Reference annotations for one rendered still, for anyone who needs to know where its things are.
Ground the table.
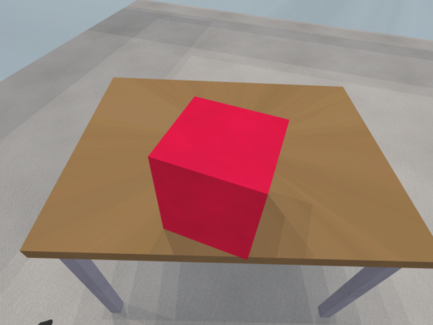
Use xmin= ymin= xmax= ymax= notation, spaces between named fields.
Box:
xmin=20 ymin=77 xmax=433 ymax=318

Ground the carton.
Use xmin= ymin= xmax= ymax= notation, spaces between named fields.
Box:
xmin=148 ymin=96 xmax=289 ymax=260

